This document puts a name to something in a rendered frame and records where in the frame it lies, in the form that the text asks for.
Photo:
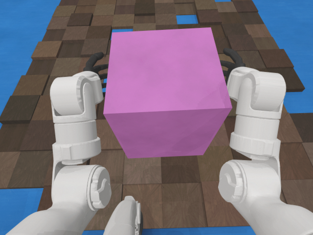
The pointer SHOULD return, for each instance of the left robot upper arm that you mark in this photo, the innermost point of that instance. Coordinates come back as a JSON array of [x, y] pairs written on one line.
[[78, 192]]

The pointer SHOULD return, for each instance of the robot right hand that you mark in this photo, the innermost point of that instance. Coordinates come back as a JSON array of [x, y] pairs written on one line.
[[237, 60]]

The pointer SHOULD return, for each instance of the right robot forearm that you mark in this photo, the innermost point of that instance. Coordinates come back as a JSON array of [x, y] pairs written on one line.
[[259, 97]]

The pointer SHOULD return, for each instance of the left robot thigh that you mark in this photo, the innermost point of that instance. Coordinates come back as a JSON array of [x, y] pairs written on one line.
[[126, 215]]

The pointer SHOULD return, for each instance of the right robot upper arm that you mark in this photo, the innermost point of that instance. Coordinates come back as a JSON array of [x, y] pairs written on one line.
[[253, 188]]

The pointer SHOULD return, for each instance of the robot left hand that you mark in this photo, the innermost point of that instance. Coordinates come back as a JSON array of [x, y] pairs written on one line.
[[90, 67]]

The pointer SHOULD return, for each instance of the left robot shin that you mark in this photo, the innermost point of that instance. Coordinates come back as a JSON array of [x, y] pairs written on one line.
[[137, 228]]

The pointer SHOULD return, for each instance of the carton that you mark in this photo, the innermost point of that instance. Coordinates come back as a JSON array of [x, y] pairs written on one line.
[[165, 94]]

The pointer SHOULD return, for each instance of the left robot forearm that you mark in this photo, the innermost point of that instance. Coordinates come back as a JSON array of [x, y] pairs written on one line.
[[73, 101]]

